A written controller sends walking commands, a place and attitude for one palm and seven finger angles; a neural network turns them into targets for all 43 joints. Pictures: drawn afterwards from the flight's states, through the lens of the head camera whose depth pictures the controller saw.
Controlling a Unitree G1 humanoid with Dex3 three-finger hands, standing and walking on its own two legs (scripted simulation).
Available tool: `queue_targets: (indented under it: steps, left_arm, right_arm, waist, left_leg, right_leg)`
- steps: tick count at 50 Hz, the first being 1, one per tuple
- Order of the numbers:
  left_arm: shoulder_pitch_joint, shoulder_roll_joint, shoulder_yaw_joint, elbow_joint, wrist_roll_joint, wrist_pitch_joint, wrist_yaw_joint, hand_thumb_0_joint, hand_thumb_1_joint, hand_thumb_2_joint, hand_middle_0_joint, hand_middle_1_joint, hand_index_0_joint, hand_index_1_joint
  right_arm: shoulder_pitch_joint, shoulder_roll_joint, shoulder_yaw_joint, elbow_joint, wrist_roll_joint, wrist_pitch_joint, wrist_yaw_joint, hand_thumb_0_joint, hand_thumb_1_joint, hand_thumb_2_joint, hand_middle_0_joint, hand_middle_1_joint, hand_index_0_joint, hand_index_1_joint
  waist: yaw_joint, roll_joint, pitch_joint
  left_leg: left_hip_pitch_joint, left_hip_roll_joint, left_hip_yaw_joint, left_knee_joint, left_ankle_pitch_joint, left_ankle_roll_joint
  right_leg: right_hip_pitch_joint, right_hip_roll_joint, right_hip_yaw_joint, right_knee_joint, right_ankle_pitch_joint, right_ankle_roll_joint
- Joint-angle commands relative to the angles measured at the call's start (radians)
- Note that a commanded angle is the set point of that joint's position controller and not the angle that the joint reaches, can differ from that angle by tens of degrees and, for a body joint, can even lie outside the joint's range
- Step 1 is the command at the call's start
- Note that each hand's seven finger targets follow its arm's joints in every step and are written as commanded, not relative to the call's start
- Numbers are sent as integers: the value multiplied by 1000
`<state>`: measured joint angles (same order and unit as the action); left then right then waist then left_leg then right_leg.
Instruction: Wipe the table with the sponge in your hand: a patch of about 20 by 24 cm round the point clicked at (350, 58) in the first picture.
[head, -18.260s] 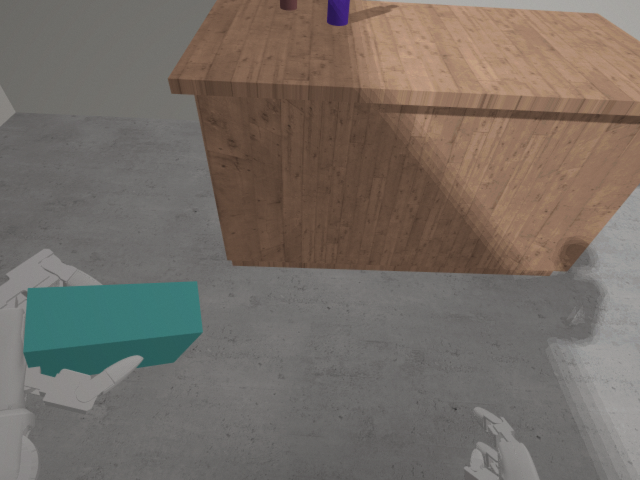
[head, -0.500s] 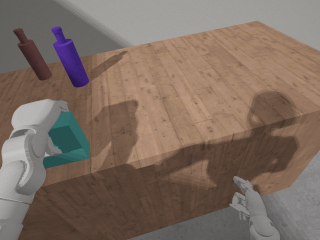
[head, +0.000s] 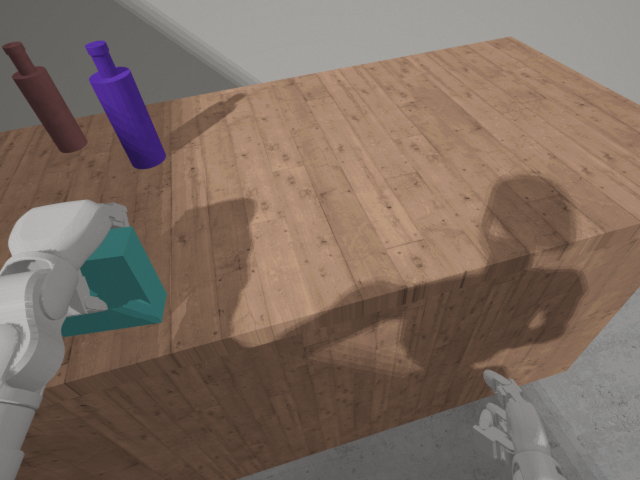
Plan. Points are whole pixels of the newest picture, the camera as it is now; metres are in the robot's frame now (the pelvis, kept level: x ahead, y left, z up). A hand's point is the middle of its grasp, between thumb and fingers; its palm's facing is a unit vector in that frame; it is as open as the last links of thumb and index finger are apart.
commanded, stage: move the sponge above the wiping area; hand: left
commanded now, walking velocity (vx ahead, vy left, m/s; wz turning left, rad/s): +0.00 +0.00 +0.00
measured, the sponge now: (104, 295) +0.28 +0.33 +0.10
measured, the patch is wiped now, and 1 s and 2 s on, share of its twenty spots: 0.05 0.05 0.05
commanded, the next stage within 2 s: none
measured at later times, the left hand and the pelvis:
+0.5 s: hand (83, 253) +0.28 +0.32 +0.17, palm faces +0.11 -0.02 -0.99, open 9.4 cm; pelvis +0.00 +0.02 +0.00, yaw +0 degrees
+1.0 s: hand (70, 226) +0.29 +0.32 +0.20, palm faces +0.20 +0.01 -0.98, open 9.4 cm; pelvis -0.01 +0.00 +0.00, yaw -1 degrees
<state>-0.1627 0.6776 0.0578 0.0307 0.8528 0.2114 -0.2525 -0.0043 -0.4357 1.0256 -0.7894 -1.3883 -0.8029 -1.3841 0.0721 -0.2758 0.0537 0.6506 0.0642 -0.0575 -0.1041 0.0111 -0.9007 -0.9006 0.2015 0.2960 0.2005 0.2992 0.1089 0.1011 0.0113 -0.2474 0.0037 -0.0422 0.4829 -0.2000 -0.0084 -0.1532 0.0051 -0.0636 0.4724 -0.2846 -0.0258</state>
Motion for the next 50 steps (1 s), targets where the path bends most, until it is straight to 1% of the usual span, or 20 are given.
queue_targets:
  steps: [1,2,7,8,12,14,17,18,22,24,27,30,32,35,38,42,46,47,48,50]
  left_arm:
    - [-376,411,325,-207,9,-33,154,0,100,1300,-1200,-1600,-1200,-1600]
    - [-406,422,338,-185,9,-10,173,0,100,1300,-1200,-1600,-1200,-1600]
    - [-355,322,240,-82,5,117,177,0,100,1300,-1200,-1600,-1200,-1600]
    - [-345,276,178,-72,12,143,153,0,100,1300,-1200,-1600,-1200,-1600]
    - [-317,178,49,-209,12,161,61,0,100,1300,-1200,-1600,-1200,-1600]
    - [-329,205,47,-218,26,138,32,0,100,1300,-1200,-1600,-1200,-1600]
    - [-405,337,162,-377,37,76,47,0,100,1300,-1200,-1600,-1200,-1600]
    - [-413,330,171,-391,39,59,66,0,100,1300,-1200,-1600,-1200,-1600]
    - [-372,447,359,-398,26,50,169,0,100,1300,-1200,-1600,-1200,-1600]
    - [-377,333,282,-311,5,90,209,0,100,1300,-1200,-1600,-1200,-1600]
    - [-384,294,233,-211,-2,171,209,0,100,1300,-1200,-1600,-1200,-1600]
    - [-292,242,153,-141,-8,221,139,0,100,1300,-1200,-1600,-1200,-1600]
    - [-314,146,47,-168,-6,232,86,0,100,1300,-1200,-1600,-1200,-1600]
    - [-337,133,-23,-209,7,200,30,0,100,1300,-1200,-1600,-1200,-1600]
    - [-471,226,11,-337,60,133,20,0,100,1300,-1200,-1600,-1200,-1600]
    - [-506,480,282,-402,74,31,100,0,100,1300,-1200,-1600,-1200,-1600]
    - [-454,356,270,-223,3,62,193,0,100,1300,-1200,-1600,-1200,-1600]
    - [-446,384,299,-178,-6,93,207,0,100,1300,-1200,-1600,-1200,-1600]
    - [-418,319,243,-94,-17,133,206,0,100,1300,-1200,-1600,-1200,-1600]
    - [-371,290,193,-35,-18,180,175,0,100,1300,-1200,-1600,-1200,-1600]
  right_arm:
    - [-164,-70,-36,-164,-11,-55,2,0,-900,-900,200,300,200,300]
    - [-195,-73,-29,-163,-4,-60,6,0,-900,-900,200,300,200,300]
    - [-243,-88,-30,-161,6,-35,32,0,-900,-900,200,300,200,300]
    - [-225,-98,-32,-164,-1,-24,32,0,-900,-900,200,300,200,300]
    - [-278,-69,-22,-220,24,-25,39,0,-900,-900,200,300,200,300]
    - [-224,-78,-26,-203,18,-20,36,0,-900,-900,200,300,200,300]
    - [-256,-69,-14,-225,12,-43,22,0,-900,-900,200,300,200,300]
    - [-215,-64,-14,-223,-7,-47,15,0,-900,-900,200,300,200,300]
    - [-246,-60,-12,-192,-12,-53,18,0,-900,-900,200,300,200,300]
    - [-234,-53,-17,-163,-10,-37,25,0,-900,-900,200,300,200,300]
    - [-285,-69,-12,-157,5,-28,37,0,-900,-900,200,300,200,300]
    - [-264,-93,-21,-160,7,-1,31,0,-900,-900,200,300,200,300]
    - [-306,-64,-4,-197,31,-12,31,0,-900,-900,200,300,200,300]
    - [-260,-79,-13,-204,25,-15,25,0,-900,-900,200,300,200,300]
    - [-246,-69,-7,-223,14,-43,11,0,-900,-900,200,300,200,300]
    - [-242,-72,-8,-202,-8,-71,-10,0,-900,-900,200,300,200,300]
    - [-219,-64,-23,-147,-5,-51,5,0,-900,-900,200,300,200,300]
    - [-244,-74,-22,-146,3,-53,10,0,-900,-900,200,300,200,300]
    - [-237,-84,-26,-137,-3,-41,14,0,-900,-900,200,300,200,300]
    - [-234,-104,-31,-136,2,-21,25,0,-900,-900,200,300,200,300]
  waist:
    - [22,69,-263]
    - [30,111,-239]
    - [36,39,-245]
    - [29,24,-266]
    - [0,-1,-285]
    - [-17,-47,-280]
    - [9,-3,-325]
    - [18,4,-358]
    - [64,83,-323]
    - [50,78,-272]
    - [53,77,-224]
    - [30,-29,-238]
    - [5,-15,-223]
    - [-18,-24,-231]
    - [-13,3,-312]
    - [36,61,-331]
    - [43,84,-253]
    - [58,73,-235]
    - [55,47,-216]
    - [43,-8,-201]
  left_leg:
    - [188,-39,29,-27,266,39]
    - [180,-37,27,-31,258,32]
    - [130,-28,31,-53,237,20]
    - [124,-29,33,-57,235,22]
    - [162,-28,16,-47,211,39]
    - [165,-26,6,-51,185,45]
    - [209,-25,-9,-49,203,52]
    - [212,-34,-8,-49,252,51]
    - [216,-19,-11,-55,307,32]
    - [194,-15,5,-64,289,16]
    - [154,-15,9,-77,230,7]
    - [135,-22,21,-79,194,16]
    - [141,-24,22,-74,148,22]
    - [152,-29,6,-69,104,36]
    - [186,-40,-5,-57,118,49]
    - [218,-41,-12,-57,176,50]
    - [184,-32,14,-57,237,18]
    - [166,-32,10,-59,222,14]
    - [138,-27,24,-58,218,11]
    - [112,-23,33,-60,187,11]
  right_leg:
    - [-2,-4,20,-97,228,-32]
    - [-8,2,40,-101,209,-46]
    - [16,-1,29,-85,205,-37]
    - [18,-5,13,-81,215,-34]
    - [-10,8,15,-69,204,-28]
    - [-35,10,0,-78,176,-19]
    - [-13,18,25,-70,170,-36]
    - [11,12,9,-62,194,-40]
    - [31,19,44,-77,204,-60]
    - [12,9,18,-98,172,-46]
    - [0,13,36,-102,140,-54]
    - [6,6,8,-111,164,-30]
    - [-29,9,18,-104,135,-31]
    - [-51,7,2,-107,117,-24]
    - [-31,12,13,-86,98,-33]
    - [10,23,62,-96,114,-59]
    - [12,4,35,-118,161,-48]
    - [12,10,66,-118,144,-60]
    - [16,-3,46,-119,163,-53]
    - [7,-7,41,-122,171,-35]
